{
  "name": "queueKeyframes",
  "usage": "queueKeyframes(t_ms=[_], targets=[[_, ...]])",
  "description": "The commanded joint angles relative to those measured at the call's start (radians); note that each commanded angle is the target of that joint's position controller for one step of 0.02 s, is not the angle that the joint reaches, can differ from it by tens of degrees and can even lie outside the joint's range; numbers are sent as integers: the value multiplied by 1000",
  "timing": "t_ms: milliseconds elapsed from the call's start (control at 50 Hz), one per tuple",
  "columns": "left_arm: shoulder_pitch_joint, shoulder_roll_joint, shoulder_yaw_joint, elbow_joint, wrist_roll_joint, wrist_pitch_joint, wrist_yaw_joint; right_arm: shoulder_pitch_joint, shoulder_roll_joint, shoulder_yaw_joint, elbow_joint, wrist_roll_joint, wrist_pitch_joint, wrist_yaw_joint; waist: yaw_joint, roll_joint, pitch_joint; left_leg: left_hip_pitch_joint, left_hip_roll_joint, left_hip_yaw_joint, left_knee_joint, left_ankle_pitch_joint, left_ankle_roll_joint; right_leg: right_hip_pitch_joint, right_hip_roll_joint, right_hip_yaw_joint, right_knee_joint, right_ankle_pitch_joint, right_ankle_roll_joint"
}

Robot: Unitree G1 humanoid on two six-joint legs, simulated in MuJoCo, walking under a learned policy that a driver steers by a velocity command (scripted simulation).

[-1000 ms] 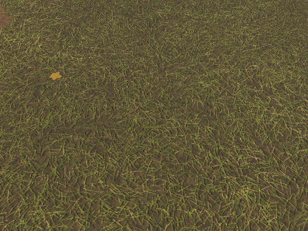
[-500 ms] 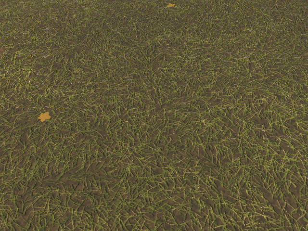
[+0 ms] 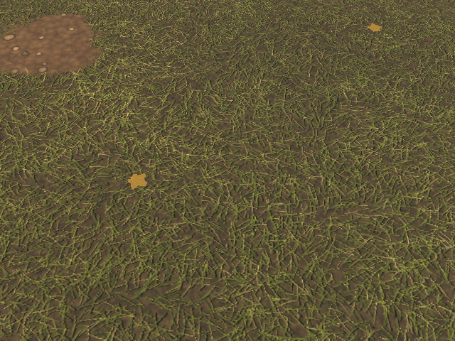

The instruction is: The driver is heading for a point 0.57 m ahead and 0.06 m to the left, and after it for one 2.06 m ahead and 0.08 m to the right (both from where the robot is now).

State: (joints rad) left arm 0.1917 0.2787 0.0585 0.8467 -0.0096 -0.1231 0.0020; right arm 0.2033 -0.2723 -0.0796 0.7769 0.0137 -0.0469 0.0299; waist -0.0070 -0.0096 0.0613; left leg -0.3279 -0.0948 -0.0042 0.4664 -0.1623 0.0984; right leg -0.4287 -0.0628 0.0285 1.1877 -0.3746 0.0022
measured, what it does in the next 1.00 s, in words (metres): walks ahead, turning left: right foot, then left foot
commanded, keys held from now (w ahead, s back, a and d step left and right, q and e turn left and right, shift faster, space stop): w+q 0.62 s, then e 0.38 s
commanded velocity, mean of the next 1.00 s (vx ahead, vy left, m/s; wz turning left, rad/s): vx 0.40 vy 0.00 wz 0.36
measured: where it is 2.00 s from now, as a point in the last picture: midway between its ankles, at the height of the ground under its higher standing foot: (212, 324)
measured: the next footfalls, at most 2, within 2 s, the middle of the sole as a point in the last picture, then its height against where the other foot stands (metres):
right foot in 0.34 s outside the picture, level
left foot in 0.82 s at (159, 310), level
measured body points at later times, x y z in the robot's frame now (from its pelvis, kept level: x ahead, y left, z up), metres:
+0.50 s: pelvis +0.28 -0.04 +0.00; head +0.31 -0.04 +0.45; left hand +0.34 +0.26 -0.10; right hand +0.46 -0.29 -0.11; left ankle +0.19 +0.08 -0.65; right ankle +0.35 -0.13 -0.74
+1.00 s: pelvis +0.45 +0.07 +0.00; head +0.49 +0.10 +0.45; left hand +0.43 +0.37 -0.14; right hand +0.71 -0.10 -0.09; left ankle +0.49 +0.20 -0.74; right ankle +0.46 -0.08 -0.67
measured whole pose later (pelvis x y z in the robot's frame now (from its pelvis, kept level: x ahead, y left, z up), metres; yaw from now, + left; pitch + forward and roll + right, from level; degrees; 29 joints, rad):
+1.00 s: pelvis +0.45 +0.07 +0.00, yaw +18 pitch +2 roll +0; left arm 0.22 0.31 0.06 0.86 -0.02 0.01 0.02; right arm 0.09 -0.24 -0.04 0.69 -0.03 -0.02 0.00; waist 0.03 -0.03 0.06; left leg -0.38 0.03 0.09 0.46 -0.11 0.04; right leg -0.48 -0.06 0.02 1.09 -0.53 0.09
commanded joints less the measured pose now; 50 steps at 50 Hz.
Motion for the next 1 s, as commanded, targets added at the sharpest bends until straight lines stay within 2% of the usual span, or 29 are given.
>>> queueKeyframes(t_ms=[20,80,140,220,280,300,320,340,360,380,400,420,440,460,500,600,620,680,740,780,800,820,840,860,880,900,920,960,1000], targets=[[-14,114,33,-91,20,-6,4,13,-117,-25,-74,-3,-19,-16,17,31,-118,229,270,-356,-238,264,215,-198,-54,45,-97,65,26],[-91,80,23,-124,25,13,8,50,-159,-36,-70,2,-19,-36,5,43,-72,135,232,-281,-259,301,193,-197,-30,18,-291,194,67],[-205,50,8,-159,21,9,-1,92,-165,-38,-62,6,-11,-46,-38,80,-53,70,170,-231,-242,209,135,-110,24,8,-534,409,67],[-283,81,13,-198,2,1,-16,156,-158,-38,-42,14,-3,-47,-67,100,-49,119,200,-317,-191,88,107,-51,58,39,-671,466,50],[-249,121,26,-198,0,-13,-24,155,-158,-40,-44,10,5,-55,-37,126,-55,206,236,-404,-95,94,89,-13,56,60,-712,352,15],[-193,130,33,-184,2,-18,-22,142,-152,-39,-50,9,8,-56,-5,137,-70,206,225,-412,-48,130,78,59,61,45,-737,329,-4],[-95,155,46,-161,11,-22,-17,132,-125,-29,-61,5,8,-53,44,126,-132,180,177,-386,60,184,50,212,45,43,-757,329,-35],[56,204,60,-145,26,-24,-10,129,-73,-9,-82,-10,6,-48,108,40,-266,63,116,-310,322,76,15,468,-102,174,-727,292,-94],[155,277,79,-112,34,-9,-11,273,-15,9,-107,22,-2,-48,55,-291,-402,-291,-24,-176,648,-381,-57,801,-330,621,-805,85,-256],[140,195,61,-122,9,-4,-18,280,-108,-2,-89,30,-4,-50,64,-252,-359,-429,54,-193,798,-428,-68,783,-363,764,-868,-140,-254],[93,131,43,-137,6,2,-14,178,-169,-19,-97,26,1,-50,89,-143,-225,-465,91,-183,840,-333,-75,660,-320,616,-890,-144,-210],[39,114,34,-143,15,10,-13,119,-169,-22,-109,16,7,-52,74,-71,-147,-436,127,-145,827,-259,-82,531,-279,479,-903,-24,-182],[7,94,28,-135,20,14,-13,82,-156,-25,-123,4,8,-49,57,-59,-87,-414,155,-139,783,-211,-84,429,-241,382,-925,90,-175],[-6,83,22,-129,27,13,-11,87,-138,-26,-128,8,12,-43,32,-89,-73,-369,183,-136,752,-181,-81,365,-213,306,-948,157,-165],[-7,81,24,-114,19,6,-11,93,-97,-21,-134,18,24,-36,21,-110,-62,-339,202,-108,705,-160,-84,317,-188,204,-993,221,-172],[15,140,44,-82,15,4,-6,7,-70,-9,-180,11,29,-25,31,-61,-46,-400,223,-92,515,15,-104,351,-203,41,-1040,389,-194],[14,145,45,-79,14,7,-5,-12,-67,-6,-183,12,26,-19,37,-58,-42,-388,220,-80,459,68,-103,356,-192,-1,-1041,412,-186],[50,153,38,-49,3,24,-5,-112,-21,15,-209,-6,7,-6,64,-37,-15,-252,169,-15,242,160,-93,306,-149,-89,-1002,636,-172],[99,189,40,-14,-21,43,-9,-161,-42,11,-228,-10,-7,6,65,-69,-33,-179,129,13,124,149,-75,376,-167,-57,-927,745,-160],[75,209,43,-5,-33,51,-7,-88,-87,-7,-205,-21,-12,3,0,-89,-79,-53,95,17,16,163,-45,406,-158,-36,-810,825,-125],[73,192,36,0,-33,51,-6,11,-126,-24,-168,-30,-14,-5,-53,-75,-137,112,82,28,-52,281,-20,372,-121,-49,-696,840,-93],[93,142,17,-12,-9,43,-7,104,-200,-42,-148,-48,-13,-20,-79,-18,-236,345,198,-53,6,669,18,241,-58,-79,-521,616,-39],[212,33,-24,-18,20,37,-19,137,-244,-37,-159,-84,-1,-36,-42,224,-404,704,521,-365,98,1083,199,-88,53,-76,-160,-162,41],[270,89,-15,22,-9,46,-19,143,-198,-26,-168,-61,13,-32,-65,229,-561,683,576,-438,74,1006,264,-94,54,77,2,-385,53],[175,168,11,-1,-36,59,-16,98,-172,-20,-167,-40,20,-27,-77,169,-453,579,503,-335,29,859,229,-160,25,73,54,-355,55],[114,153,11,-20,-36,73,-6,34,-145,-11,-159,-25,20,-28,-50,132,-340,479,453,-265,-10,699,186,-214,-4,44,29,-298,57],[103,137,14,-14,-21,94,7,-20,-111,0,-152,-20,17,-29,-21,110,-256,346,420,-212,-62,563,158,-195,-27,34,-14,-243,70],[146,112,18,-8,-10,141,27,-111,-113,-5,-142,-38,14,-32,43,145,-184,99,386,-121,-165,388,143,-42,-25,0,-54,-141,96],[160,96,22,-22,-4,164,38,-151,-119,-11,-134,-46,10,-41,63,157,-168,20,391,-66,-207,295,153,4,-20,-20,-91,-87,98]])
Keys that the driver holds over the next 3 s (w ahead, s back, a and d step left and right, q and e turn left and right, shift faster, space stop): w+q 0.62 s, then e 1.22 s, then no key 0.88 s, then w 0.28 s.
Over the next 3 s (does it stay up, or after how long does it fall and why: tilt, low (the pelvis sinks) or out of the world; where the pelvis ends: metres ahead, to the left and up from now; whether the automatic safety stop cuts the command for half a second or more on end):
stays up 0.53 0.02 -0.01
